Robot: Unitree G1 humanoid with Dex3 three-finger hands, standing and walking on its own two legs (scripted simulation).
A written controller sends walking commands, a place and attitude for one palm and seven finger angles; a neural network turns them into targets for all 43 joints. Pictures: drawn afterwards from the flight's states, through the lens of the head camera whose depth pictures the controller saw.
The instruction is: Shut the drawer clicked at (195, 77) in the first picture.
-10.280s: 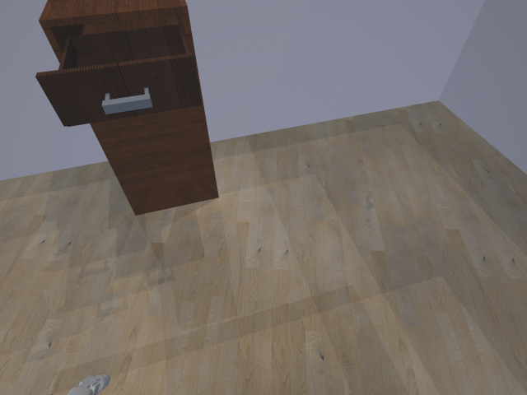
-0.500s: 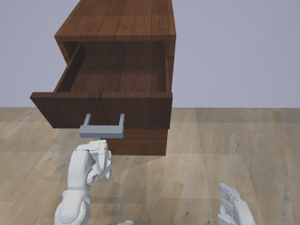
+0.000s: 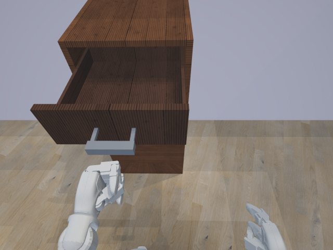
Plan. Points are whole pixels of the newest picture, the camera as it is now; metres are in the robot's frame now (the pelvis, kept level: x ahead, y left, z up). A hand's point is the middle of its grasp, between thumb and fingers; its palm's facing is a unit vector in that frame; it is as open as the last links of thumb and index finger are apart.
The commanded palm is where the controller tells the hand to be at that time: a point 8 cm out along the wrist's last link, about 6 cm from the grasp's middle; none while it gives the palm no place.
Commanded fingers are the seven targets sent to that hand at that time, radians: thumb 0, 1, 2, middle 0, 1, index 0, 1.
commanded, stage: push the drawer shut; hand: left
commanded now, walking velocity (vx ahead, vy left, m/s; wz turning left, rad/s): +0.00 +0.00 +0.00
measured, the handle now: (112, 139) +0.36 +0.14 +0.08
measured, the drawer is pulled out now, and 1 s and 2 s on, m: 0.27 0.20 0.07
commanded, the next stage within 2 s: none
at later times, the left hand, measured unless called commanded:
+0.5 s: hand (124, 166) +0.29 +0.10 +0.07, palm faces -0.04 -1.00 -0.04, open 3.0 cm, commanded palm +0.28 +0.16 +0.08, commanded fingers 0.00 0.90 0.90 -1.40 -1.60 -1.40 -1.60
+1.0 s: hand (130, 143) +0.35 +0.10 +0.08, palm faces -0.03 -1.00 -0.04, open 3.2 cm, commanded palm +0.34 +0.15 +0.08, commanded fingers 0.00 0.90 0.90 -1.40 -1.60 -1.40 -1.60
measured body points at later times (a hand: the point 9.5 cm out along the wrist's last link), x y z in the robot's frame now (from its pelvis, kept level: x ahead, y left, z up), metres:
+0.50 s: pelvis -0.01 +0.00 +0.00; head +0.03 -0.01 +0.45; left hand +0.29 +0.16 +0.08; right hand +0.15 -0.24 -0.09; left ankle +0.02 +0.11 -0.69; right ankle -0.03 -0.08 -0.69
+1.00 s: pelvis -0.02 +0.01 +0.00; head +0.02 +0.00 +0.45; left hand +0.35 +0.15 +0.08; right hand +0.09 -0.24 -0.11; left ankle +0.02 +0.11 -0.69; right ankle -0.03 -0.08 -0.69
